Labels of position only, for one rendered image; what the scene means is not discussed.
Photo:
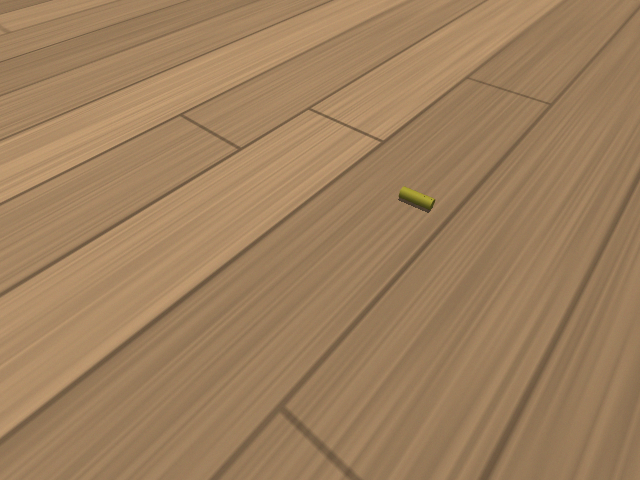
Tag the can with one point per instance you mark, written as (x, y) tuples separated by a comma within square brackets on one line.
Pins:
[(416, 198)]

